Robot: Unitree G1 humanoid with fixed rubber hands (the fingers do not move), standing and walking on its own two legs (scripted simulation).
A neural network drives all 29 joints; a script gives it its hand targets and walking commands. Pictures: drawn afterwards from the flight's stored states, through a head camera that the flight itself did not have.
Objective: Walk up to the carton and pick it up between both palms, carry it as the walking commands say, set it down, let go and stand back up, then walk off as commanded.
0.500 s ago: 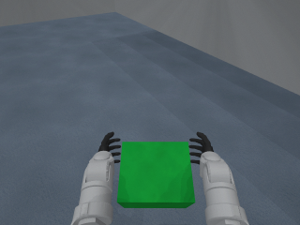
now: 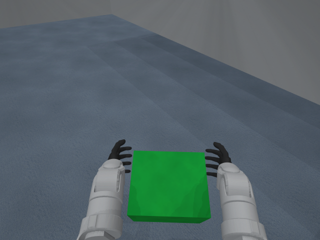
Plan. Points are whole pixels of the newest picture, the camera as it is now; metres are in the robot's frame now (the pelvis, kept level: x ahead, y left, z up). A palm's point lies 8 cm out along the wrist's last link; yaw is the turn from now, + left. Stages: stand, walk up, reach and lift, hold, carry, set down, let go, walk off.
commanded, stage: reach and lift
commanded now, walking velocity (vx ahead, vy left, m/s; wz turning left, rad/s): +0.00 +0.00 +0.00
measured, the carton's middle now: (167, 188) +0.30 -0.01 -0.04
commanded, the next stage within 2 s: hold in 0.72 s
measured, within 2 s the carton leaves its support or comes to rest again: neither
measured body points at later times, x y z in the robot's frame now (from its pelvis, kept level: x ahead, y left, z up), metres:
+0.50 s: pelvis +0.00 +0.00 +0.00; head -0.05 +0.00 +0.45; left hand +0.31 +0.14 +0.05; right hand +0.31 -0.15 +0.05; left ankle +0.04 +0.11 -0.74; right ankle +0.02 -0.12 -0.74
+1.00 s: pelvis +0.00 +0.00 +0.00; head -0.06 +0.00 +0.45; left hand +0.30 +0.14 +0.05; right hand +0.30 -0.15 +0.05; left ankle +0.04 +0.11 -0.74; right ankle +0.02 -0.12 -0.74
